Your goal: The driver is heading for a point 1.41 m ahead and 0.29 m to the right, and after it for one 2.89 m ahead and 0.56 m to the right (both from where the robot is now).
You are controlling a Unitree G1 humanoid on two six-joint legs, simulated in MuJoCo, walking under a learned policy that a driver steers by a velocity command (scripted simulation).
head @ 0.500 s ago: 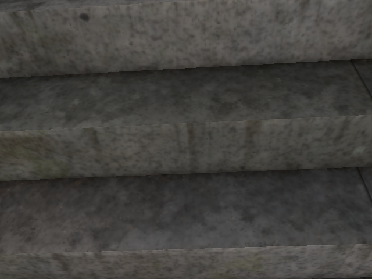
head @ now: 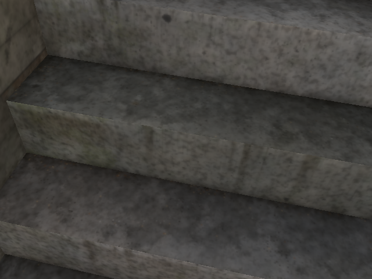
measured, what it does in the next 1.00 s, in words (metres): steps on the spot: right foot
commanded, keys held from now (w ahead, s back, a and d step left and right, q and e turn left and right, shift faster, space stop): no key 1.00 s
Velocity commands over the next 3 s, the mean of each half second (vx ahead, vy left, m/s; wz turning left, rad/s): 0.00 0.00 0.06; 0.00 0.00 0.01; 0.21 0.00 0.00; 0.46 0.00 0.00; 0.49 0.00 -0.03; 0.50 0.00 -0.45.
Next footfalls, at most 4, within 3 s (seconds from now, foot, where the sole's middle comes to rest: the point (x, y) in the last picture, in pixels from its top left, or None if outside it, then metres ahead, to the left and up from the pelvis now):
0.08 right None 0.05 -0.14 -0.76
1.76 right None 0.27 -0.14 -0.56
2.38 left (125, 211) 0.57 0.19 -0.35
3.00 right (190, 107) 0.78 0.03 -0.15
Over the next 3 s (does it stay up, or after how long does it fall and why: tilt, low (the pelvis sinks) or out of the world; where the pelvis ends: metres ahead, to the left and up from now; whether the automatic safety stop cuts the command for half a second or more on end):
stays up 0.66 0.11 0.46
